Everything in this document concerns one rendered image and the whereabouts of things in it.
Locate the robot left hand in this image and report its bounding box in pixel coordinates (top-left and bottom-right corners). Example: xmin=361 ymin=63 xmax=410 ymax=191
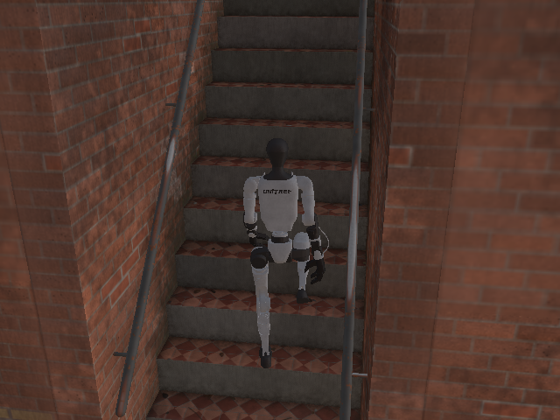
xmin=249 ymin=232 xmax=269 ymax=247

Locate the right robot upper arm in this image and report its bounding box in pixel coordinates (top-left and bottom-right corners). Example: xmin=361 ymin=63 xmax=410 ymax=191
xmin=296 ymin=176 xmax=315 ymax=226

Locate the right robot foot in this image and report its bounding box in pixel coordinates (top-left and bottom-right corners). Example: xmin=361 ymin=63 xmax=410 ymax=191
xmin=297 ymin=289 xmax=310 ymax=304

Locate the robot right hand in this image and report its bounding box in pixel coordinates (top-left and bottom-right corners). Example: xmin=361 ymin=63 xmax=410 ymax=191
xmin=304 ymin=257 xmax=326 ymax=284

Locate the humanoid robot torso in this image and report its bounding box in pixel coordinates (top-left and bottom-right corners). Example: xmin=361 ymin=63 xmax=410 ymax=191
xmin=258 ymin=172 xmax=298 ymax=263

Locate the right robot forearm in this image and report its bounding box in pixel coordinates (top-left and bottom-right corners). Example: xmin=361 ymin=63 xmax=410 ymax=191
xmin=306 ymin=213 xmax=324 ymax=260

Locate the left robot forearm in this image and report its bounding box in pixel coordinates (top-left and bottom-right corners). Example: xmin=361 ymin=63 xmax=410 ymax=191
xmin=243 ymin=212 xmax=258 ymax=238

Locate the left robot upper arm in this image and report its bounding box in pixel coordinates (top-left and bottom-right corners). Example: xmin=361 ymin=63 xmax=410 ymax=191
xmin=243 ymin=176 xmax=261 ymax=224

